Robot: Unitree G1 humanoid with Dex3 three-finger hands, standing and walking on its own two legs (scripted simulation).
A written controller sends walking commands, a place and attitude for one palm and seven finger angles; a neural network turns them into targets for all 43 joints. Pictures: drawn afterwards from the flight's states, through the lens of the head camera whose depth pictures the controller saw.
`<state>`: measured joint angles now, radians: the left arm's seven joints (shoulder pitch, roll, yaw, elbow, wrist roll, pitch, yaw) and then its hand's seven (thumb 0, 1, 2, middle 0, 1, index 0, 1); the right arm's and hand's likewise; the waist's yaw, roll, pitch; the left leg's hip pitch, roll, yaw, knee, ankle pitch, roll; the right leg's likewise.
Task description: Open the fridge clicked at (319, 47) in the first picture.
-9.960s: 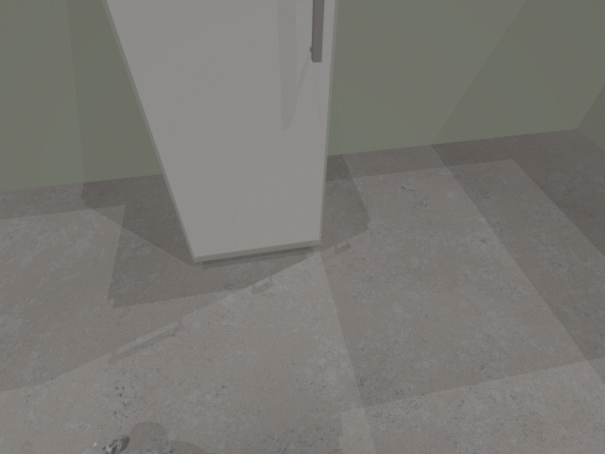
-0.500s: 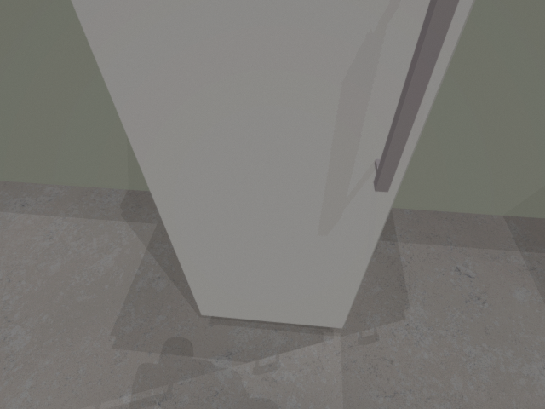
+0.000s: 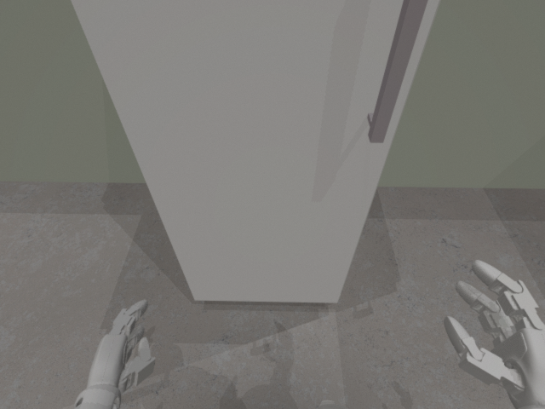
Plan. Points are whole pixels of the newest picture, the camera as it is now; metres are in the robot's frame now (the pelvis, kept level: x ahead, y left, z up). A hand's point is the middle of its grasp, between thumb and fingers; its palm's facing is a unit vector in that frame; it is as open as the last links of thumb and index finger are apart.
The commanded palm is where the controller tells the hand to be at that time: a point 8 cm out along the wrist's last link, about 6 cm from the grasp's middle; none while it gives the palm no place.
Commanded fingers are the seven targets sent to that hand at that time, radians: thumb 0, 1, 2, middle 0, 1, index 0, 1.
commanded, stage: raise the hand to about handle height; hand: right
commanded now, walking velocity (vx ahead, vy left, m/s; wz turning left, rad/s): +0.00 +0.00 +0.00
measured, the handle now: (406, 9) +0.54 -0.16 +0.32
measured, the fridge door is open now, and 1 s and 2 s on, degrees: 0 0 0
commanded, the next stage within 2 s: move the hooked fingers beside the handle in 1.58 s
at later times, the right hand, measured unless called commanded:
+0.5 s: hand (527, 259) +0.26 -0.27 +0.17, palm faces +0.06 +1.00 -0.07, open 12.2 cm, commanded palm +0.22 -0.31 +0.18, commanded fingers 0.00 0.31 -0.38 0.29 1.08 0.29 1.08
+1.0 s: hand out of the picture +0.27 -0.30 +0.28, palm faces +0.10 +0.99 -0.10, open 14.0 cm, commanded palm +0.24 -0.34 +0.29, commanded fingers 0.00 0.50 -0.30 0.30 1.20 0.30 1.20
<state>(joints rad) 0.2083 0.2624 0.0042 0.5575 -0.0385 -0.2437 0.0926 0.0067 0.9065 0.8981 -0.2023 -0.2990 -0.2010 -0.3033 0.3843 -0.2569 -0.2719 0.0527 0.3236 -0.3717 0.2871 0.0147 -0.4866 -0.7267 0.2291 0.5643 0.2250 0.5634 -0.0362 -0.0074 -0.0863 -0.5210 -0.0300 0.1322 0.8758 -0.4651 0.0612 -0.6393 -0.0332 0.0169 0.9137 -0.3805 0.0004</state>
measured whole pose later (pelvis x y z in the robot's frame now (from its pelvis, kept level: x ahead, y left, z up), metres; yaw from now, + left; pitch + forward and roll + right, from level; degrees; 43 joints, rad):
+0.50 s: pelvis +0.02 -0.03 +0.04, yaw +1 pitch +0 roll +1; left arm 0.26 0.26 -0.05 0.63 -0.06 -0.30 0.10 0.01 0.90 0.90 -0.20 -0.30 -0.20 -0.30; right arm 0.20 -0.35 -0.36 -0.08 0.36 -0.04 0.33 0.00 0.10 -0.48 0.27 0.94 0.27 0.94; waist -0.04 -0.03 -0.04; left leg -0.24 -0.01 0.08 0.58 -0.34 0.02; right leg -0.35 0.00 -0.03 0.62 -0.28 -0.04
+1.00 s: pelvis +0.00 -0.02 +0.05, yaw +0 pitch -5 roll +1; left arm 0.17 0.25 -0.12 0.62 -0.09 -0.19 0.10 0.01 0.90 0.90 -0.21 -0.30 -0.20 -0.30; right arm -0.19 -0.51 -0.47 -0.01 0.34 0.33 0.40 -0.01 0.50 -0.31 0.30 1.20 0.30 1.19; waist -0.08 -0.06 -0.02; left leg -0.08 -0.01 0.10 0.41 -0.25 0.02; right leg -0.20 0.01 -0.01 0.46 -0.18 -0.03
